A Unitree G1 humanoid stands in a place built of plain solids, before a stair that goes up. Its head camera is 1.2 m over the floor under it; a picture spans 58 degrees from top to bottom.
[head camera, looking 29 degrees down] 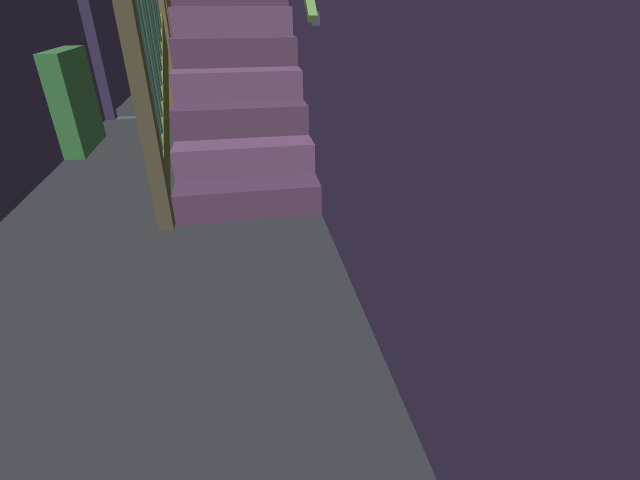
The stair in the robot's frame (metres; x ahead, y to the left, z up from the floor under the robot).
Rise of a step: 0.19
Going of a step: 0.24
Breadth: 0.90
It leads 10 degrees to the left of straight ahead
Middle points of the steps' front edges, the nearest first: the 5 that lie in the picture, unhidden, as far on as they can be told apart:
2.42 0.43 0.19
2.65 0.47 0.39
2.89 0.52 0.58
3.12 0.56 0.77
3.36 0.60 0.97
